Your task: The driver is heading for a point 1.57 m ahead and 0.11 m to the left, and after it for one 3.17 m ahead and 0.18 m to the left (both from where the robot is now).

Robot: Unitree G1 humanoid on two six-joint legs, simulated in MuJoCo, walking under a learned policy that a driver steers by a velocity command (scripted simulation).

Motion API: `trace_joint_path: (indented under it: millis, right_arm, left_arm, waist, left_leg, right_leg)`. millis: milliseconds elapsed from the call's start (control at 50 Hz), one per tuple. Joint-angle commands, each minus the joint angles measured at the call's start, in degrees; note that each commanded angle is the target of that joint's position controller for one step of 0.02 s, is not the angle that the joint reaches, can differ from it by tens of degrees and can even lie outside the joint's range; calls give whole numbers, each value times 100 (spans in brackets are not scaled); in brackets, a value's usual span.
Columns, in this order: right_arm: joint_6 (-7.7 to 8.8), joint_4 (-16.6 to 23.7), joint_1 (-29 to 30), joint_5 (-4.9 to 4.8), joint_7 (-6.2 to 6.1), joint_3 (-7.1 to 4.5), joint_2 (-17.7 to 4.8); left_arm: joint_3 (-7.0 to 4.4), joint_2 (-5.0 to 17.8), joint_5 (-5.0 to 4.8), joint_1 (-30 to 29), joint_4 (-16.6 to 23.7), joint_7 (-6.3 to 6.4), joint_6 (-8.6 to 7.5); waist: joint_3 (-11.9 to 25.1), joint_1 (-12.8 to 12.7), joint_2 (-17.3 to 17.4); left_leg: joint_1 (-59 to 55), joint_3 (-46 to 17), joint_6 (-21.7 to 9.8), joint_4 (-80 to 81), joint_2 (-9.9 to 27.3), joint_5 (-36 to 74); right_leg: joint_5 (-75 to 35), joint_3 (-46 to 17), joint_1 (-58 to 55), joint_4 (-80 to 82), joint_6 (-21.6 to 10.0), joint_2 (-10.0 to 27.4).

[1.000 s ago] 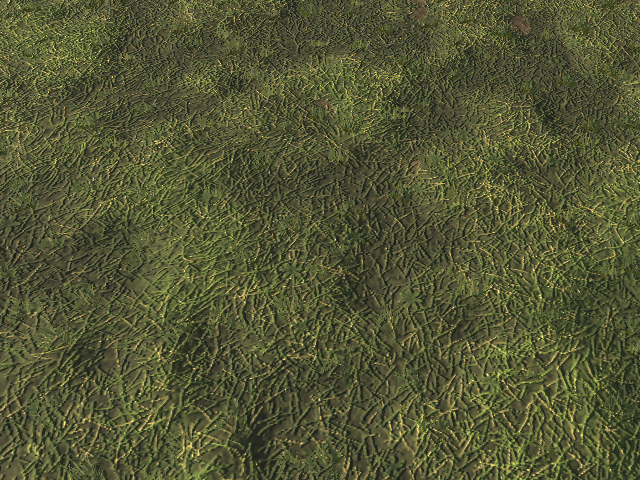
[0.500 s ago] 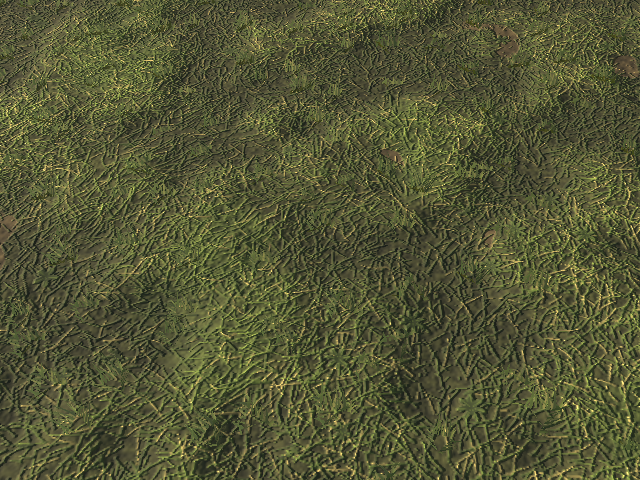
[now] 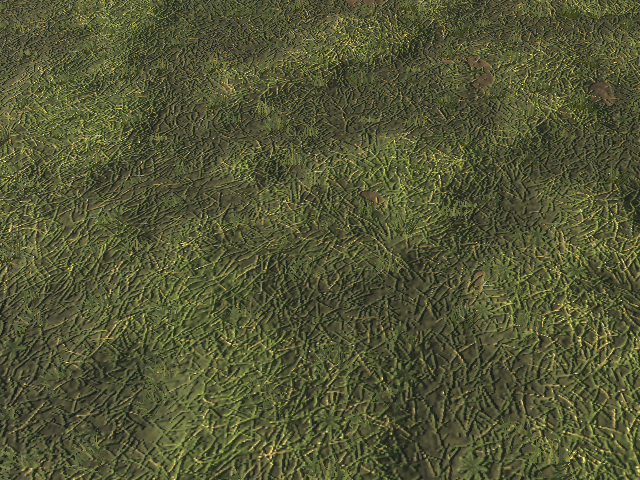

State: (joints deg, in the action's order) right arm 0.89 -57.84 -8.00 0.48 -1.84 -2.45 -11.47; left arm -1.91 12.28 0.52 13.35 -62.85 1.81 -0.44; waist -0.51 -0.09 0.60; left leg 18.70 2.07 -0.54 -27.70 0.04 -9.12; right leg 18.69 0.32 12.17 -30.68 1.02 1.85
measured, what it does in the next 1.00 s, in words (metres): walks ahead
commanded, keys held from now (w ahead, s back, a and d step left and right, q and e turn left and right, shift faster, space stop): no key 0.34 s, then w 0.66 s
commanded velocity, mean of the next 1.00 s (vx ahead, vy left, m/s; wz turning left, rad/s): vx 0.22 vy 0.00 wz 0.00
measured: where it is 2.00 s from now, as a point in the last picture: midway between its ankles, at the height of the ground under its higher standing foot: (340, 328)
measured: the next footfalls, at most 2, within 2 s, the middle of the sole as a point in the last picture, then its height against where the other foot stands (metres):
right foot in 1.12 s outside the picture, level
left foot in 1.68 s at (284, 348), level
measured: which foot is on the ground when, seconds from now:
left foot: down 0.00-1.00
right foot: down 0.00-0.62, up 0.64-1.00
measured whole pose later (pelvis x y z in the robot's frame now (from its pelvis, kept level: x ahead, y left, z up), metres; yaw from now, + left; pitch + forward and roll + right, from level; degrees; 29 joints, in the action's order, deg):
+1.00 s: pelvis +0.24 +0.02 +0.00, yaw +0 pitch +2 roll +1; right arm 5.1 -62.7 -25.2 -0.2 -0.8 -2.0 -10.9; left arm -3.6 13.3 -1.6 -0.4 -52.4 -1.3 -4.4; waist -0.6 4.7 -1.8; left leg -6.9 3.9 -2.0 -9.1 -2.1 -17.6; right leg -1.8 1.2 37.9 -35.9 -1.8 5.2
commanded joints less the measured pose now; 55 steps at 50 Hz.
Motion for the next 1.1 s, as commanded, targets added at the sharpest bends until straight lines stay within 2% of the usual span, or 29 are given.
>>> trace_joint_path:
  millis: [20,180,340,360,380,400,440,460,480,520,540,560,580,600,620,640,660,680,700,720,740,780,860,920,1000,1040,1060,1080,1100]
  right_arm:
    - [61,130,-27,-19,-6,-131,-599]
    - [-25,-46,-55,-54,-3,-142,-616]
    - [-99,-200,-54,-65,-45,-145,-659]
    - [-110,-278,-147,-63,-44,-129,-585]
    - [-124,-305,-136,-84,-43,-133,-572]
    - [-119,-297,-73,-107,-40,-149,-587]
    - [8,-83,361,-145,-3,-151,-588]
    - [113,32,556,-182,38,-130,-521]
    - [213,92,636,-212,82,-131,-505]
    - [369,135,596,-253,176,-147,-533]
    - [420,101,463,-272,215,-157,-522]
    - [446,-53,71,-284,239,-186,-501]
    - [436,-327,-534,-261,240,-265,-565]
    - [410,-544,-1248,-222,233,-379,-764]
    - [425,-651,-2003,-189,198,-530,-1321]
    - [490,-728,-2439,-129,282,-458,-1394]
    - [567,-604,-1864,-97,278,-299,-1023]
    - [607,-427,-1371,-109,297,-214,-781]
    - [619,-312,-1055,-92,327,-159,-718]
    - [617,-248,-922,-77,341,-112,-649]
    - [583,-262,-978,-42,330,-70,-566]
    - [552,-328,-1277,-33,262,-54,-624]
    - [494,-308,-1527,-16,119,-71,-836]
    - [478,-289,-1704,-39,79,-93,-880]
    - [424,-389,-2012,-112,67,-138,-857]
    - [384,-372,-1947,-124,59,-190,-939]
    - [367,-335,-1851,-117,55,-220,-1023]
    - [338,-305,-1772,-107,52,-253,-1113]
    - [294,-270,-1655,-91,56,-243,-1092]
  left_arm:
    - [-90,621,-34,149,128,9,-156]
    - [-58,552,-50,357,86,12,-88]
    - [-41,478,-44,424,79,7,-60]
    - [-37,432,-49,564,8,9,-51]
    - [-70,513,-85,618,-19,14,-33]
    - [-129,681,-126,610,15,24,-22]
    - [-241,1012,-190,777,91,42,-86]
    - [-289,1104,-207,812,97,53,-162]
    - [-290,1044,-181,830,110,54,-249]
    - [-285,905,-180,814,149,20,-362]
    - [-287,888,-221,687,196,-5,-370]
    - [-289,902,-256,449,264,-33,-346]
    - [-292,923,-241,329,324,-59,-330]
    - [-278,915,-216,179,402,-65,-353]
    - [-194,595,-189,33,607,-57,-397]
    - [-130,302,-196,20,785,-40,-497]
    - [-201,516,-328,-50,798,-78,-566]
    - [-212,581,-373,-81,796,-126,-609]
    - [-241,581,-343,-81,753,-122,-628]
    - [-295,639,-282,-106,738,-111,-612]
    - [-327,637,-245,-41,716,-125,-568]
    - [-334,515,-216,-140,745,-154,-489]
    - [-276,343,-165,-1077,1129,-181,-438]
    - [-210,298,-197,-1698,1333,-256,-450]
    - [-155,339,-230,-2239,1576,-391,-506]
    - [-177,455,-239,-2232,1651,-457,-546]
    - [-232,585,-237,-2018,1631,-468,-559]
    - [-319,765,-230,-1596,1545,-456,-560]
    - [-455,996,-233,-666,1278,-423,-547]
  waist:
    - [56,7,-274]
    - [157,-42,-92]
    - [69,-21,-95]
    - [178,-32,-138]
    - [43,-41,-269]
    - [-179,-73,-493]
    - [-801,-257,-951]
    - [-1077,-303,-1075]
    - [-1214,-291,-1055]
    - [-1145,-210,-967]
    - [-1037,-87,-869]
    - [-854,160,-794]
    - [-575,397,-733]
    - [-262,714,-464]
    - [22,926,1052]
    - [484,903,1852]
    - [82,575,1044]
    - [-210,392,661]
    - [-319,250,352]
    - [-407,164,280]
    - [-364,100,354]
    - [-383,96,375]
    - [-532,228,240]
    - [-661,374,336]
    - [-856,428,332]
    - [-742,282,393]
    - [-531,109,496]
    - [-175,-144,654]
    - [356,-625,692]
  left_leg:
    - [-843,-261,-213,153,250,715]
    - [-969,-244,-171,-9,258,1241]
    - [-1021,-259,-130,-22,274,1252]
    - [-1060,-152,-120,-53,185,684]
    - [-906,21,-111,-224,16,-220]
    - [-545,227,-100,-522,-174,-1227]
    - [652,351,-151,-1298,-205,-1718]
    - [1049,155,-243,-1663,16,-1589]
    - [1457,1,-320,-1915,191,-1681]
    - [1760,-115,-438,-1789,399,-1949]
    - [1336,-11,-467,-1257,374,-1784]
    - [336,254,-461,-561,185,-1211]
    - [-895,503,-396,-316,-162,-573]
    - [-1862,217,-451,-216,-106,-413]
    - [-2676,-1905,-997,795,1149,-1038]
    - [-3190,-4260,-1674,1762,2178,-1280]
    - [-2859,-4051,-1611,1660,2273,-1609]
    - [-2470,-3270,-1379,1630,2040,-1474]
    - [-2160,-2639,-1202,1721,1808,-1175]
    - [-1904,-2100,-1059,1798,1597,-617]
    - [-1726,-1682,-969,1870,1407,-228]
    - [-1683,-1236,-990,1944,1268,625]
    - [-1663,-839,-1020,2112,1221,1221]
    - [-1549,-570,-978,2296,1150,1031]
    - [-2090,-426,-968,2151,1387,1271]
    - [-2449,-351,-891,1827,1515,1963]
    - [-2563,-307,-829,1516,1540,2876]
    - [-2633,-246,-765,984,1524,3999]
    - [-2400,-67,-630,-76,1320,4690]
  right_leg:
    - [-474,-224,580,854,-216,223]
    - [-1295,-128,257,671,-255,163]
    - [-1472,-81,183,702,-250,125]
    - [-849,-64,120,805,-282,100]
    - [59,-161,198,941,-396,122]
    - [1113,-443,273,1144,-606,275]
    - [2613,-1680,128,1859,-1153,1165]
    - [2633,-2229,96,2056,-1385,1598]
    - [2192,-2425,-119,2062,-1492,1806]
    - [1073,-2165,-613,1793,-1414,1812]
    - [731,-1807,-540,1641,-1265,1632]
    - [501,-1341,-94,1454,-1075,1338]
    - [-49,-966,487,1087,-927,1016]
    - [-988,-529,969,235,-732,698]
    - [-837,329,1982,-1924,-258,-39]
    - [1331,-120,2851,-3482,-174,-525]
    - [1180,-611,3359,-4290,-346,-111]
    - [579,-580,3465,-4388,-521,166]
    - [12,-485,3389,-4159,-606,387]
    - [-357,-430,3208,-3795,-619,546]
    - [-587,-359,2935,-3556,-595,618]
    - [-793,-179,2868,-3130,-437,619]
    - [-1542,-34,3154,-1778,-192,537]
    - [-2122,154,2828,-838,-187,349]
    - [-2135,162,2820,-215,-377,246]
    - [-1839,191,2591,0,-541,156]
    - [-1660,271,2161,34,-632,14]
    - [-1487,408,1498,-23,-738,-193]
    - [-1477,531,307,4,-896,-394]
Keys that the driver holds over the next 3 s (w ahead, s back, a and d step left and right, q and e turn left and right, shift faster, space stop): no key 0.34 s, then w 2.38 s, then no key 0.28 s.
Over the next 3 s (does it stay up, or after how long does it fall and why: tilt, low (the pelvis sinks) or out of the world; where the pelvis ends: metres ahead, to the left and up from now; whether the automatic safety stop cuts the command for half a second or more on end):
stays up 1.36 0.05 0.01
